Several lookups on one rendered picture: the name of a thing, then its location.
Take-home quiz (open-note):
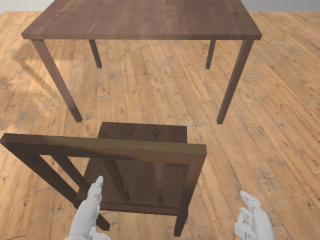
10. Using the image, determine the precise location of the left robot hand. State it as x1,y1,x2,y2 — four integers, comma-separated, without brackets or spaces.
68,175,111,240

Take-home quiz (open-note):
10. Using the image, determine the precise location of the table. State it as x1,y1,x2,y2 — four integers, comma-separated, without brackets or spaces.
21,0,262,125

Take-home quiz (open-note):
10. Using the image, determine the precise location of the right robot hand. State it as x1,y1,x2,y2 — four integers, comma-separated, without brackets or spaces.
234,190,275,240

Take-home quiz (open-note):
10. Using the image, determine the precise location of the chair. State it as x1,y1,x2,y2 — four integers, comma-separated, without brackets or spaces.
0,121,207,237

